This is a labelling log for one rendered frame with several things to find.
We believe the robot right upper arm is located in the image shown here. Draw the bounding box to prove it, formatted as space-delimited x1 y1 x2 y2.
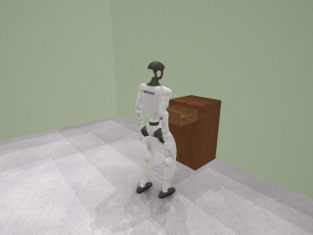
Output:
158 86 172 118

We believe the robot right foot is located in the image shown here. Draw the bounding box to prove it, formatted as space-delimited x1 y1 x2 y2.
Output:
158 187 176 199

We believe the left robot forearm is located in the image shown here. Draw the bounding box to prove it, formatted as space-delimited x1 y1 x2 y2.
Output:
135 108 144 127

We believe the cabinet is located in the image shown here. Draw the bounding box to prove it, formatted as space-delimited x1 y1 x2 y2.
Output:
168 95 222 170

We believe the right robot hand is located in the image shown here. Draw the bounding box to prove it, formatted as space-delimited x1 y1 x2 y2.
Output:
162 140 174 159

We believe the robot left upper arm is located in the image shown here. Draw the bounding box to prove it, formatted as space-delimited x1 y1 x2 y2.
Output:
135 83 147 111

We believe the left robot hand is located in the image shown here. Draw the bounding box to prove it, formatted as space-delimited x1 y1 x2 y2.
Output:
137 125 145 140

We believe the robot right shin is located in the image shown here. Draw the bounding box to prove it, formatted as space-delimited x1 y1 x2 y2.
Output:
162 160 177 193

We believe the drawer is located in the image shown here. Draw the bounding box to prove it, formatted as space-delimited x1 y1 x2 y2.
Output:
160 105 198 126

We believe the right robot forearm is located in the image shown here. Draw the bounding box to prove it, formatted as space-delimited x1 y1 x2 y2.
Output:
160 111 170 142

